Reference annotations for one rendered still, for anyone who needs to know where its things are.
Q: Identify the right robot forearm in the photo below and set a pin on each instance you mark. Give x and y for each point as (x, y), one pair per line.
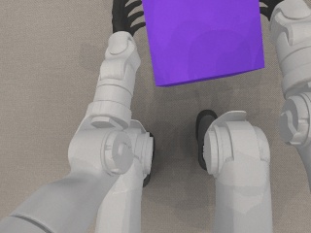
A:
(290, 32)

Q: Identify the robot left shin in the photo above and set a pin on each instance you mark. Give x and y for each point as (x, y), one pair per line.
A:
(136, 124)

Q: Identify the robot left thigh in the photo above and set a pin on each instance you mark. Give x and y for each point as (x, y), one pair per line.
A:
(120, 210)

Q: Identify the left robot forearm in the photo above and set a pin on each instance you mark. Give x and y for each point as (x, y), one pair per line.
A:
(115, 85)

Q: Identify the left robot hand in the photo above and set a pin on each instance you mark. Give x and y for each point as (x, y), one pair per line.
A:
(121, 21)

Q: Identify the right robot hand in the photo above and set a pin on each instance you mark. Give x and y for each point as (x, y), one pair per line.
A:
(267, 11)

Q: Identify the carton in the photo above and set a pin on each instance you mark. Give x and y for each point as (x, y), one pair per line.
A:
(200, 40)

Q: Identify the robot right upper arm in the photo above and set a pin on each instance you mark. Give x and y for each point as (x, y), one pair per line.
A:
(294, 126)

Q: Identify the robot left upper arm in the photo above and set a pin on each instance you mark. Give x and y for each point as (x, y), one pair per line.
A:
(97, 157)

